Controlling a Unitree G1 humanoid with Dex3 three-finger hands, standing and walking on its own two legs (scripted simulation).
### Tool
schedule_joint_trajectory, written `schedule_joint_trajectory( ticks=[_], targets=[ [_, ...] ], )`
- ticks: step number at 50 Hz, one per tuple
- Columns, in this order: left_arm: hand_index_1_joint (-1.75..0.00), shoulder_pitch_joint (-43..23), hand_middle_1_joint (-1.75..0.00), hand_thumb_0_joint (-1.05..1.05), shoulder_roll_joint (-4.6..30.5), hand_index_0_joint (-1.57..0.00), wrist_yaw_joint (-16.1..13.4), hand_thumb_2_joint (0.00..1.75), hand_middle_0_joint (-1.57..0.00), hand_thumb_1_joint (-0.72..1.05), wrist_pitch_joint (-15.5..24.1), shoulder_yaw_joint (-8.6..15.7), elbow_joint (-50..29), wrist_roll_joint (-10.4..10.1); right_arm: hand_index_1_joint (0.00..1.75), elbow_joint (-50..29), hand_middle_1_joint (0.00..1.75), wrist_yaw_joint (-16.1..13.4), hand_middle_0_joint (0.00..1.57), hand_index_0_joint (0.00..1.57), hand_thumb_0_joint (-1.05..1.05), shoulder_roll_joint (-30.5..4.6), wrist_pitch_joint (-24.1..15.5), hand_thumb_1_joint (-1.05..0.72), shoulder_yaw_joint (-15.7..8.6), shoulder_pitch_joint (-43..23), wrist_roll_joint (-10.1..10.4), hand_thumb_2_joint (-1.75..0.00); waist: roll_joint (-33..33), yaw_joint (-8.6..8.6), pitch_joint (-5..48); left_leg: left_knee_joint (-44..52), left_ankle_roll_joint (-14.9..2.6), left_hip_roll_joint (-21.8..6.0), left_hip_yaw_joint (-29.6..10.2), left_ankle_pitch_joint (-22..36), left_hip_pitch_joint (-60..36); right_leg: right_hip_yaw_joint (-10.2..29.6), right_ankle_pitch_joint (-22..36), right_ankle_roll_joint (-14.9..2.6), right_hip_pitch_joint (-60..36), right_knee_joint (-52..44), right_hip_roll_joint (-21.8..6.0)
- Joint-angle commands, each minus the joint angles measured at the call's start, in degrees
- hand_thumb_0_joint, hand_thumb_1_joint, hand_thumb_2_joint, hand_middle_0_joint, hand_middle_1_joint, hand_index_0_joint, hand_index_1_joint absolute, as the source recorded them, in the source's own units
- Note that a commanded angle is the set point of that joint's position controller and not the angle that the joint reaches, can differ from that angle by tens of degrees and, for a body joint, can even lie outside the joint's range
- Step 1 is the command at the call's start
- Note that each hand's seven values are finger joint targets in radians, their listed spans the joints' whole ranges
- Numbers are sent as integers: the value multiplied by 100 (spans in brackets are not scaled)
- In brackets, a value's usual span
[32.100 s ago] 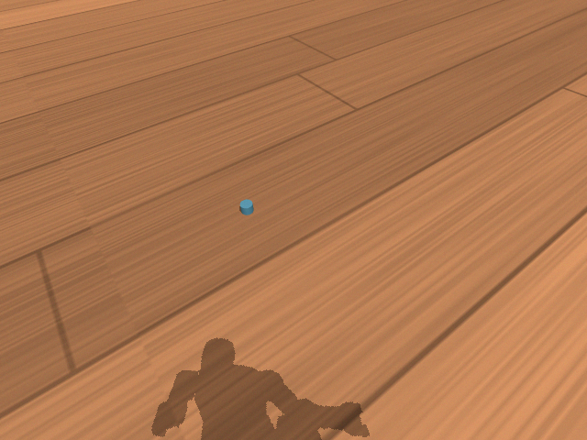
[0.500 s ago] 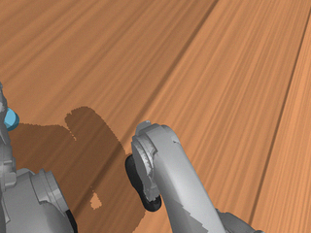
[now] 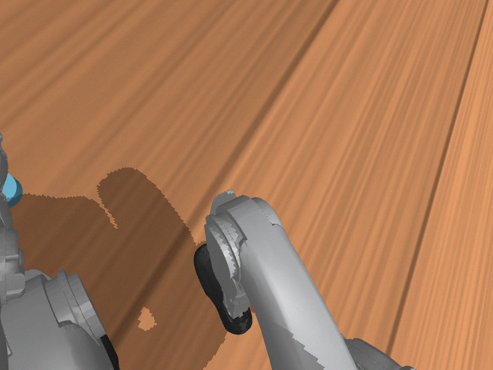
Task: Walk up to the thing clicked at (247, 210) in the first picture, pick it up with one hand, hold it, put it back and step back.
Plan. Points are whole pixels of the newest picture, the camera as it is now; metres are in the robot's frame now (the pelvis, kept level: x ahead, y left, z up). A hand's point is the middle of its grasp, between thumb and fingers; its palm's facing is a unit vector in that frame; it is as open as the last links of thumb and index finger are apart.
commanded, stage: close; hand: left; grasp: from above
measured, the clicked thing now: out of the picture +0.45 +0.23 -0.29
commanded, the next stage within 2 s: settle in 1.14 s
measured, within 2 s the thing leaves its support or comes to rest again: leaves its support in 1.56 s
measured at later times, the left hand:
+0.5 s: hand out of the picture +0.44 +0.24 -0.25, palm faces -0.43 -0.09 -0.90, open 10.8 cm
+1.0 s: hand out of the picture +0.44 +0.24 -0.26, palm faces -0.46 -0.09 -0.88, open 9.1 cm
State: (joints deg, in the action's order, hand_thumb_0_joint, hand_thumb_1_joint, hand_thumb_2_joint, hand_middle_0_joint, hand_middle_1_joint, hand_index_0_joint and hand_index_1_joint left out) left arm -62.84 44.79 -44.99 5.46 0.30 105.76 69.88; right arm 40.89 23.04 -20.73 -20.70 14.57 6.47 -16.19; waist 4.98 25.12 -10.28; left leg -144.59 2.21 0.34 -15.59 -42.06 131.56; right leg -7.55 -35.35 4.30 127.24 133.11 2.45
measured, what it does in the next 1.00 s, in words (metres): stands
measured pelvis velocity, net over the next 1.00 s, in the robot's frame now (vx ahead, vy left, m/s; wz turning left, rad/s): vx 0.00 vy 0.00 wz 0.00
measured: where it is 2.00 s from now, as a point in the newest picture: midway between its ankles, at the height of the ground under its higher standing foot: (174, 343)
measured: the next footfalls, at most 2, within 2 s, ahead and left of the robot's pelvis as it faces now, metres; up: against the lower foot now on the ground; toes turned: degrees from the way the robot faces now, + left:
none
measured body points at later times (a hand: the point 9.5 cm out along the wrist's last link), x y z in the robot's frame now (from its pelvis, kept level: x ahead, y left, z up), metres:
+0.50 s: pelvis +0.00 +0.00 +0.00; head +0.28 +0.11 +0.34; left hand +0.46 +0.24 -0.20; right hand +0.03 -0.25 -0.05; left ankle +0.06 +0.13 -0.28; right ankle +0.13 -0.13 -0.28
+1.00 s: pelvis +0.00 +0.00 +0.00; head +0.28 +0.11 +0.34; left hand +0.46 +0.25 -0.21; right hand +0.03 -0.24 -0.05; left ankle +0.06 +0.13 -0.28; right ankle +0.13 -0.13 -0.28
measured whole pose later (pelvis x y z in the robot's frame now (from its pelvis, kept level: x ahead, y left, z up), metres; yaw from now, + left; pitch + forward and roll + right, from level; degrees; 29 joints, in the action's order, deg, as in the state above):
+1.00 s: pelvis +0.00 +0.00 +0.00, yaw +0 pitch +28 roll -14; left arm -61.1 46.6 -43.1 8.5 -1.7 104.8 69.1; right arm 40.9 22.0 -20.6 -20.3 15.7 7.2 -16.3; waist 5.7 24.3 -10.8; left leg -144.3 2.2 0.5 -16.0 -42.5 130.7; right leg -8.0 -35.8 4.3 126.0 132.5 2.3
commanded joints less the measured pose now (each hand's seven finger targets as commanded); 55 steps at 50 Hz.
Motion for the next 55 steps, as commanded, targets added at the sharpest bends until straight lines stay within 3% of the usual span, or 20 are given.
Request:
schedule_joint_trajectory(
  ticks=[1,2,3,4,8,9,13,19,22,30,35,38,43,44,46,48,51,55],
  targets=[
    [-90,-1121,-88,0,592,-27,-63,87,-28,-27,-113,19,-372,-228,30,107,30,-32,20,20,0,-1857,-17,-90,-502,1193,39,-90,-2303,375,3489,1518,-200,-137,763,1011,-2215,-767,1231,-486,-2298,-1137,236],
    [-90,-992,-89,0,633,-27,-40,85,-28,-25,-87,103,-337,-270,30,112,30,-54,20,20,0,-1883,0,-90,-516,1266,71,-90,-2266,304,3605,1555,-210,-127,770,1030,-2192,-776,1212,-487,-2385,-1162,238],
    [-89,-1034,-89,0,558,-28,16,84,-28,-25,-50,15,-423,-300,30,103,30,-58,20,20,0,-1824,-10,-90,-503,1198,92,-90,-2270,301,3540,1510,-213,-131,756,1012,-2192,-775,1198,-485,-2294,-1124,220],
    [-89,-1177,-88,0,538,-29,95,83,-29,-24,0,-64,-447,-308,30,94,30,-56,20,20,0,-1788,-19,-90,-464,1227,54,-90,-2233,409,3524,1473,-231,-118,800,947,-2183,-744,1142,-476,-2367,-1152,234],
    [-87,-1067,-86,0,555,-32,177,81,-33,-19,229,-106,-502,-335,30,89,30,-125,20,20,0,-1842,24,-90,-450,1264,76,-90,-2162,364,3633,1518,-229,-127,770,992,-2235,-773,1175,-473,-2464,-1185,254],
    [-87,-1187,-86,0,504,-34,195,83,-35,-17,288,-176,-569,-289,30,62,30,-119,20,20,0,-1815,23,-90,-415,1283,73,-90,-2177,416,3602,1516,-227,-116,752,1005,-2254,-804,1192,-473,-2411,-1148,240],
    [-86,-1097,-86,0,499,-37,73,79,-37,-12,442,-181,-575,-206,30,96,30,-168,20,20,0,-1804,74,-90,-410,1218,42,-90,-2262,359,3522,1569,-192,-125,719,1011,-2353,-850,1227,-500,-2350,-1148,250],
    [-85,-1062,-87,0,443,-43,-182,79,-42,-3,385,-203,-604,-44,30,171,30,-143,20,20,0,-1795,70,-90,-443,1184,-17,-90,-2472,402,3467,1564,-150,-137,712,1246,-2525,-869,1443,-528,-2310,-1113,264],
    [-85,-1172,-88,0,380,-45,-249,76,-43,0,255,-192,-597,-61,30,135,30,-104,20,20,0,-1802,52,-90,-471,1156,-37,-90,-2435,458,3429,1577,-148,-145,694,1165,-2493,-877,1392,-523,-2226,-1157,263],
    [-80,-1237,-82,0,574,-50,-75,72,-48,5,67,-112,-553,-218,30,92,30,-88,20,20,0,-1859,-32,-90,-476,1147,20,-90,-2328,431,3384,1582,-175,-137,696,925,-2335,-805,1141,-498,-2182,-1187,206],
    [-76,-1285,-78,0,632,-54,60,67,-52,10,153,-127,-569,-194,30,75,30,-123,20,20,0,-1884,2,-90,-453,1228,49,-90,-2448,446,3383,1695,-166,-131,659,852,-2401,-834,1058,-520,-2178,-1144,203],
    [-76,-1064,-78,0,534,-56,49,68,-54,13,221,-149,-568,-202,30,66,30,-151,20,20,0,-1832,62,-90,-444,1209,54,-90,-2480,355,3617,1639,-166,-137,711,1078,-2451,-817,1277,-519,-2377,-1149,255],
    [-76,-1237,-79,0,427,-62,1,67,-59,21,295,-251,-641,-198,30,83,30,-142,20,20,0,-1829,35,-90,-391,1184,6,-90,-2416,491,3409,1583,-160,-122,681,1105,-2508,-881,1344,-502,-2225,-1128,219],
    [-74,-1149,-78,0,547,-62,-32,65,-59,20,300,-221,-638,-165,30,129,30,-164,20,20,0,-1891,50,-90,-433,1186,14,-90,-2447,451,3430,1636,-162,-144,672,998,-2490,-866,1221,-518,-2272,-1190,258],
    [-73,-1196,-77,0,390,-63,-37,64,-59,22,313,-272,-662,-169,30,63,30,-138,20,20,0,-1823,22,-90,-391,1151,3,-90,-2391,472,3326,1640,-145,-123,650,1012,-2487,-885,1236,-519,-2155,-1131,208],
    [-73,-1060,-76,0,586,-64,-116,63,-61,24,305,-180,-676,-116,30,105,30,-146,20,20,0,-1903,31,-90,-443,1183,5,-90,-2411,415,3432,1672,-158,-144,645,992,-2530,-878,1207,-531,-2286,-1205,259],
    [-75,-1116,-78,0,378,-67,-150,66,-64,29,259,-274,-694,-151,30,91,30,-104,20,20,0,-1794,-15,-90,-406,1105,-36,-90,-2412,460,3464,1567,-141,-137,687,1164,-2561,-853,1411,-502,-2314,-1166,253],
    [-72,-1147,-75,0,631,-70,-151,65,-68,31,198,-121,-569,-137,30,92,30,-101,20,20,0,-1877,-21,-90,-403,1204,-7,-90,-2393,467,3371,1597,-149,-141,665,1134,-2482,-873,1354,-496,-2245,-1175,226]
  ],
)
